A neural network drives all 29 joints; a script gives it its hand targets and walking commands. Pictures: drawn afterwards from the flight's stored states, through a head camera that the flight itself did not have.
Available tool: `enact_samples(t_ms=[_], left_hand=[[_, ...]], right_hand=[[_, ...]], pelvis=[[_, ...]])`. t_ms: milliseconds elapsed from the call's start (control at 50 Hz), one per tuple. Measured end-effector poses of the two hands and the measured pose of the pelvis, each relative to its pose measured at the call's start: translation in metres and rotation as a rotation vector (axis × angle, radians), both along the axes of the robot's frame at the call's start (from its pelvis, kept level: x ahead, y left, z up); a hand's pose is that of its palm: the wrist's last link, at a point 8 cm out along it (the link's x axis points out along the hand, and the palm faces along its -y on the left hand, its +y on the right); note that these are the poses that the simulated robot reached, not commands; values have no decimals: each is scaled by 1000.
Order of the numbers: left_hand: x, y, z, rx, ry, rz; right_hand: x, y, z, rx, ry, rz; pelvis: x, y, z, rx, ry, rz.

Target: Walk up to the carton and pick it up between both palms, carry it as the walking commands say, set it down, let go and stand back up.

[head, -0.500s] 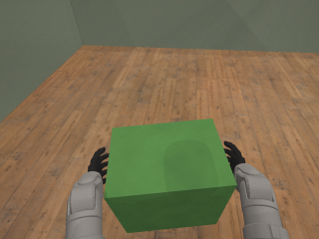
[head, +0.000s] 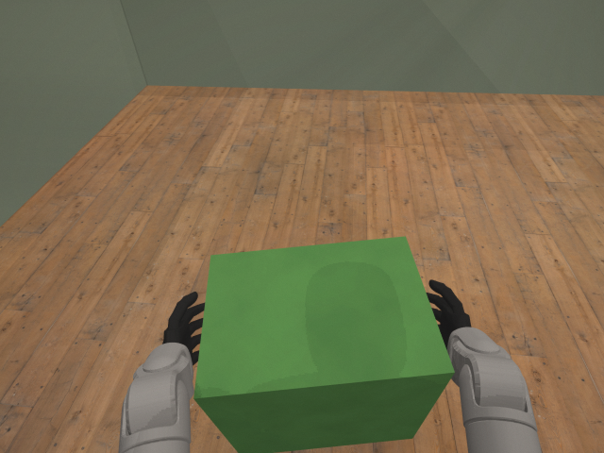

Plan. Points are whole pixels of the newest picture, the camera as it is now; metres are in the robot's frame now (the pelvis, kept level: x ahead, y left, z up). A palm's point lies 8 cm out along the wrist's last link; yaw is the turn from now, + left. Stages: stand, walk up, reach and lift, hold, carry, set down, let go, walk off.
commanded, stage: reach and lift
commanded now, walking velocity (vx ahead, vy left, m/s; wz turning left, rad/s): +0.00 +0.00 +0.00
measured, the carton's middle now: (318, 352) +0.29 -0.01 -0.03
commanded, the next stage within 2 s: hold in 0.42 s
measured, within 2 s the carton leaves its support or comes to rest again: neither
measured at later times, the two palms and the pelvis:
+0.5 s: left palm (178, 357) +0.26 +0.18 +0.04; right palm (458, 344) +0.26 -0.19 +0.04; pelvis -0.01 +0.00 +0.00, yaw +0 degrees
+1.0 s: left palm (174, 356) +0.26 +0.18 +0.04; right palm (456, 344) +0.26 -0.18 +0.04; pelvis -0.02 +0.00 -0.01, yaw +1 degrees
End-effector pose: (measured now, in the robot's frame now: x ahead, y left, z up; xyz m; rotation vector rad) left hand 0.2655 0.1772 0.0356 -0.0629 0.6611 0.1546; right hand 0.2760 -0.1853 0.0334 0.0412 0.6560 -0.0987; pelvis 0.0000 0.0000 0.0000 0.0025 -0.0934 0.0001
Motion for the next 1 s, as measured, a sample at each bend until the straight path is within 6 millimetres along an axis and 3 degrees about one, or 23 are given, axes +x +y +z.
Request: enact_samples(t_ms=[400,900,1000], left_hand=[[-8,0,1,13,-7,-15],[-13,4,3,2,-20,-10],[-9,4,3,-13,-44,-9]], right_hand=[[-10,1,-1,4,-8,-12],[-15,4,3,10,-23,-22],[-13,4,5,-1,-48,-20]], pelvis=[[-13,-2,-2,-1,-16,1],[-12,0,-1,-2,-20,1],[-16,1,-12,-9,48,15]])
